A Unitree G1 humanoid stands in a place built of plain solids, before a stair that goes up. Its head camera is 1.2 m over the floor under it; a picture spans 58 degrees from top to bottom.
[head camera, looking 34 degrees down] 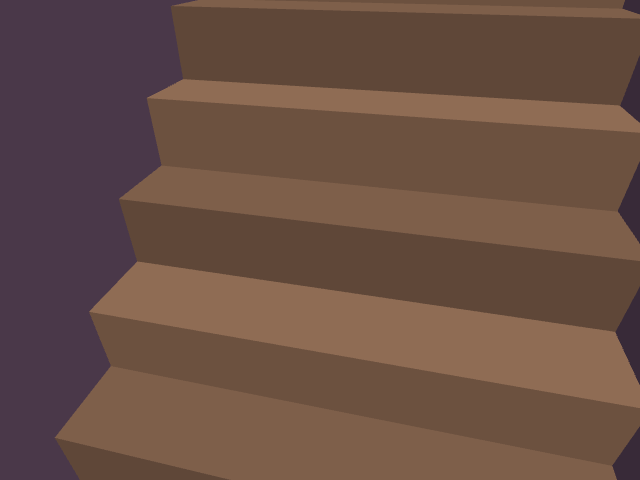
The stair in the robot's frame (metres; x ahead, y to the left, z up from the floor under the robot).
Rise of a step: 0.21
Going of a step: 0.22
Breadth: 1.30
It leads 13 degrees to the right of straight ahead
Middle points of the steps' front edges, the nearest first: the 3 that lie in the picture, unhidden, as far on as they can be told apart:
0.68 -0.04 0.42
0.89 -0.09 0.63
1.11 -0.14 0.84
